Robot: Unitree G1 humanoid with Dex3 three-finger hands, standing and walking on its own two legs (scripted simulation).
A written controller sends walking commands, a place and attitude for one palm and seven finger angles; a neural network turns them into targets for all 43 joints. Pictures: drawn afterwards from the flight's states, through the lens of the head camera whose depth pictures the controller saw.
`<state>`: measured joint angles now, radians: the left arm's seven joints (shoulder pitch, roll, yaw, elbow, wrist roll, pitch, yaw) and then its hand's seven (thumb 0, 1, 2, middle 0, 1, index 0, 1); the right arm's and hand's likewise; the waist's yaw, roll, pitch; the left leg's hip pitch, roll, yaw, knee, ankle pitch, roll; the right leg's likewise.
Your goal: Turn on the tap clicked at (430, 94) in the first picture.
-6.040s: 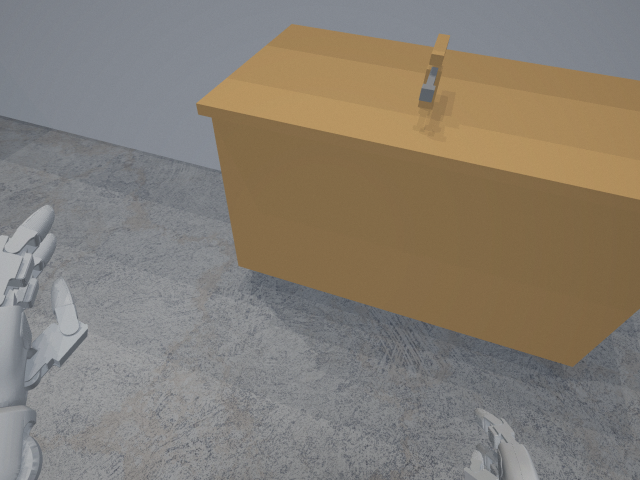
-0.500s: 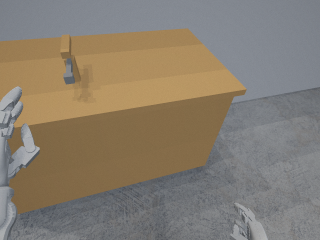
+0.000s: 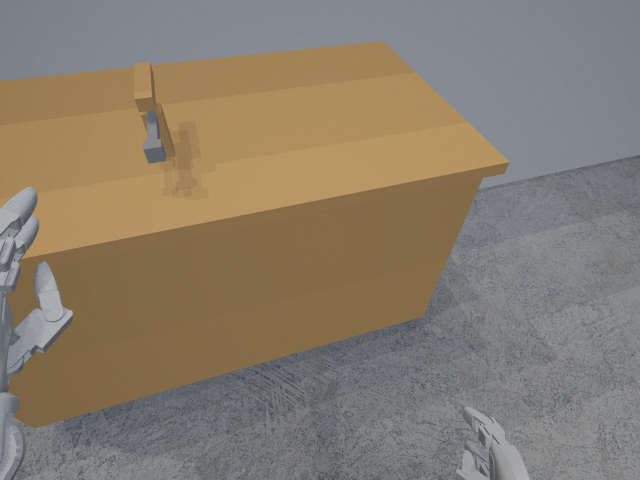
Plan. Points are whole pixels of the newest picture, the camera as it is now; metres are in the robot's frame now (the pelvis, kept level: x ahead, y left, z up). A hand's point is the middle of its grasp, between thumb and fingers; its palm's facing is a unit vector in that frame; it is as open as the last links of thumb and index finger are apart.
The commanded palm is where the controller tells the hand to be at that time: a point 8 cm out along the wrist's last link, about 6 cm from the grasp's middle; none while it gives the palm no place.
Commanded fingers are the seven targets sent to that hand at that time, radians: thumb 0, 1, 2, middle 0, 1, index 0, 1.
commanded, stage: come to a stop and stand still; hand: left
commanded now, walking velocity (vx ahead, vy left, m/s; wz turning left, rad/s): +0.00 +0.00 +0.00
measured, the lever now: (154, 151) +0.57 +0.32 +0.09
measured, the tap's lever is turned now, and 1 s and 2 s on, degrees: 0 0 0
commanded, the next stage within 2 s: look again from close up in 0.54 s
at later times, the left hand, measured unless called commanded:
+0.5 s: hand (88, 286) +0.25 +0.25 +0.16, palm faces +0.40 -0.84 -0.38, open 7.4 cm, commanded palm +0.20 +0.28 +0.17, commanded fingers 0.00 0.90 0.90 -0.20 -0.30 -0.20 -0.30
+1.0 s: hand (72, 296) +0.24 +0.26 +0.16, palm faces +0.41 -0.84 -0.36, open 7.4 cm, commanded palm +0.18 +0.29 +0.17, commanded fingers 0.00 0.90 0.90 -0.20 -0.30 -0.20 -0.30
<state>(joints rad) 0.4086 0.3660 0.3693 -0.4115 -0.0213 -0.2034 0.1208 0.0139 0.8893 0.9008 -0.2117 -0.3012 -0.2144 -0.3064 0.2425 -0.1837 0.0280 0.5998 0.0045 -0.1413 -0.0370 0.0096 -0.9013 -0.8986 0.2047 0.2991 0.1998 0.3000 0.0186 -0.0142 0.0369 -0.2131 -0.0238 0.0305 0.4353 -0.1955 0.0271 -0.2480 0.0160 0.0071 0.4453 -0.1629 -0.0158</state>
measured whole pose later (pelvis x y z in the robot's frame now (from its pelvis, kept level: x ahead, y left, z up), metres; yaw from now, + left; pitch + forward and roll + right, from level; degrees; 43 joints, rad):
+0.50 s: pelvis +0.04 +0.00 +0.00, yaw +1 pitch +0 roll -1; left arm 0.44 0.37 0.35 -0.44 -0.06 -0.18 0.12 0.01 0.89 0.90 -0.21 -0.30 -0.22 -0.31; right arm 0.19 -0.21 0.01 0.57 0.01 -0.09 -0.05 0.01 -0.90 -0.90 0.21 0.30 0.20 0.30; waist 0.01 -0.01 0.03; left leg -0.19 -0.01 0.01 0.43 -0.25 0.02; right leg -0.20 0.03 -0.01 0.39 -0.20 -0.02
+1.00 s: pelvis +0.03 +0.01 +0.00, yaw +1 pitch +0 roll -1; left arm 0.43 0.35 0.33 -0.43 -0.05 -0.16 0.13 0.01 0.89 0.90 -0.21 -0.30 -0.21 -0.31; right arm 0.22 -0.19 0.03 0.59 0.01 -0.07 -0.06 0.01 -0.90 -0.90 0.21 0.30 0.20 0.30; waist 0.02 0.00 0.02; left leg -0.18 -0.02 0.01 0.41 -0.22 0.04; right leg -0.18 0.02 -0.01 0.36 -0.17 0.00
